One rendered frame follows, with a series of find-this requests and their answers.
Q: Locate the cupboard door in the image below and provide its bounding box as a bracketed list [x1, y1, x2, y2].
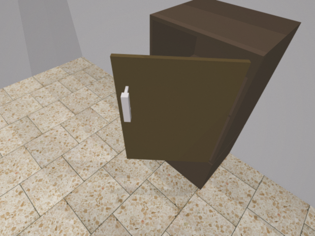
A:
[110, 54, 251, 162]

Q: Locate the handle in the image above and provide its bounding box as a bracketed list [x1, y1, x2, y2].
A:
[121, 86, 131, 122]

